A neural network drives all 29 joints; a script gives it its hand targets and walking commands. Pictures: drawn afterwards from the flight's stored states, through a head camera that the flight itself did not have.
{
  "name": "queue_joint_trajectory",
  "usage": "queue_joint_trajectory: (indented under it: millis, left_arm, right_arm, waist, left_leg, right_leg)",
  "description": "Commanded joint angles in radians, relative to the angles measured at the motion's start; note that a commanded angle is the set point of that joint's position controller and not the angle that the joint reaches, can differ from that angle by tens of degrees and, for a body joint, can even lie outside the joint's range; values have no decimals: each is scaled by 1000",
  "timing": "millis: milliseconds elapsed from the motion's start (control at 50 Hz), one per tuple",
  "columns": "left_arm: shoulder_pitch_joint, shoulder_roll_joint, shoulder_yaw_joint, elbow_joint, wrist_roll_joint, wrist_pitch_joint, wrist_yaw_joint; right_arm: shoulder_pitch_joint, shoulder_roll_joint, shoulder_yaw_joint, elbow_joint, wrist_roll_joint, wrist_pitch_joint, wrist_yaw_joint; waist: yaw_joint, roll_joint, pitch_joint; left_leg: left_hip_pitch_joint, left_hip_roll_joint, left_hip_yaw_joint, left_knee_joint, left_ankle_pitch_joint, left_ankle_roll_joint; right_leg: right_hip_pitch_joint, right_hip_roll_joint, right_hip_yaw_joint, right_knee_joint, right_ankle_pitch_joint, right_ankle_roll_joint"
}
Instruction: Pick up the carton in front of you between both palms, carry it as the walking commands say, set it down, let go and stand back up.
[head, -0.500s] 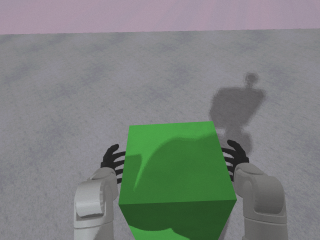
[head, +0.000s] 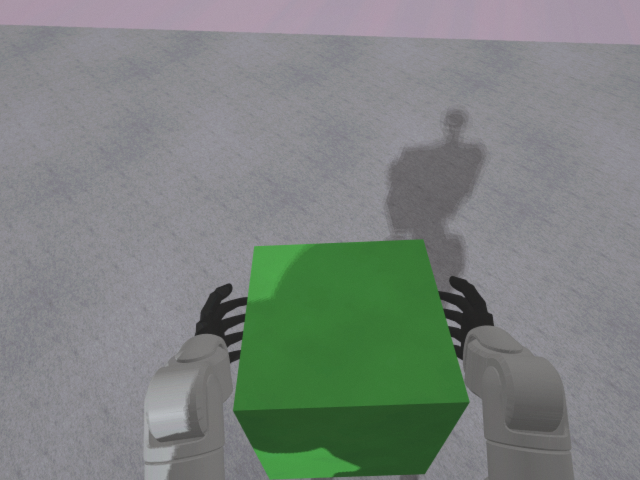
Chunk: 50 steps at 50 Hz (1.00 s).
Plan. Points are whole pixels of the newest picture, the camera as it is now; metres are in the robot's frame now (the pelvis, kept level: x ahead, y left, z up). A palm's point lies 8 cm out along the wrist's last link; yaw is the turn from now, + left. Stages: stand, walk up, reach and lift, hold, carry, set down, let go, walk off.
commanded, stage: carry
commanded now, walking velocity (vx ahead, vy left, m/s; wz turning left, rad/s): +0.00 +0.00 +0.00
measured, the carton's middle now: (343, 364) +0.27 +0.00 -0.02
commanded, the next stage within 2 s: hold in 1.56 s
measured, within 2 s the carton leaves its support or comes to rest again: neither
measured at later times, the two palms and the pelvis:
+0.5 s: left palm (230, 250) +0.38 +0.14 +0.08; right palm (465, 239) +0.39 -0.16 +0.08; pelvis +0.12 -0.02 -0.01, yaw +2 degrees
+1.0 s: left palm (232, 286) +0.35 +0.14 +0.05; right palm (463, 275) +0.36 -0.16 +0.05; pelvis +0.09 -0.02 -0.01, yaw +2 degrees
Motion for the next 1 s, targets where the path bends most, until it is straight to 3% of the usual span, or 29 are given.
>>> queue_joint_trajectory:
  millis: [0, 20, 60, 80, 100, 140, 200, 280, 400, 520, 620, 780, 980]
  left_arm:
    - [-406, -1003, -771, -109, -413, -44, -245]
    - [-391, -998, -772, -113, -408, -47, -244]
    - [-389, -972, -770, -134, -408, -44, -246]
    - [-400, -951, -768, -149, -411, -37, -248]
    - [-425, -936, -762, -151, -407, -35, -249]
    - [-435, -904, -736, -136, -409, -15, -250]
    - [-370, -849, -692, -63, -388, 19, -248]
    - [-382, -850, -674, 4, -377, 43, -249]
    - [-509, -918, -705, -43, -415, 30, -255]
    - [-451, -926, -714, -41, -401, 18, -253]
    - [-424, -936, -729, -3, -377, -25, -263]
    - [-429, -889, -712, 34, -324, -139, -260]
    - [-402, -786, -565, 213, -190, -298, -247]
  right_arm:
    - [-369, 994, 719, -105, 407, -18, 279]
    - [-360, 987, 721, -109, 405, -20, 280]
    - [-358, 965, 727, -117, 403, -21, 280]
    - [-362, 951, 726, -119, 397, -19, 279]
    - [-395, 930, 736, -155, 402, -9, 278]
    - [-438, 889, 737, -168, 408, 18, 273]
    - [-407, 832, 718, -112, 391, 55, 264]
    - [-408, 831, 698, -32, 376, 76, 265]
    - [-506, 905, 705, -56, 402, 60, 266]
    - [-437, 916, 705, -48, 381, 47, 262]
    - [-416, 926, 724, -16, 361, 4, 273]
    - [-427, 879, 707, 24, 310, -112, 276]
    - [-400, 778, 556, 203, 172, -274, 263]
  waist:
    - [-3, 183, -471]
    - [1, 175, -472]
    - [5, 141, -449]
    - [5, 112, -439]
    - [-5, 41, -403]
    - [-1, -19, -347]
    - [4, -32, -345]
    - [5, -13, -354]
    - [6, 22, -369]
    - [6, 35, -407]
    - [6, 29, -383]
    - [6, 33, -329]
    - [4, 34, -273]
  left_leg:
    - [372, 246, -150, -41, 529, 48]
    - [354, 229, -119, -17, 499, 36]
    - [263, 184, -93, 18, 293, -23]
    - [194, 174, -93, 36, 168, -52]
    - [189, 128, -85, 30, 74, -78]
    - [197, 135, -115, 54, 132, -92]
    - [201, 131, -123, 125, 309, -90]
    - [188, 120, -116, 153, 366, -105]
    - [233, 121, -117, 145, 434, -104]
    - [254, 127, -122, 163, 471, -90]
    - [233, 130, -129, 156, 410, -85]
    - [196, 134, -143, 120, 247, -67]
    - [155, 136, -158, 62, 75, -60]
  right_leg:
    - [96, -4, -24, -200, 120, 1]
    - [132, -10, -43, -275, 226, 4]
    - [250, -51, -45, -405, 475, 11]
    - [310, -110, -9, -401, 529, 7]
    - [260, -160, 40, -347, 620, -8]
    - [232, -161, 31, -310, 684, -19]
    - [236, -149, 23, -268, 863, -32]
    - [243, -141, 10, -227, 989, -34]
    - [229, -121, -1, -218, 917, -30]
    - [247, -114, -4, -201, 875, -32]
    - [237, -118, -1, -208, 826, -36]
    - [201, -116, 7, -243, 637, -47]
    - [168, -114, 21, -300, 469, -50]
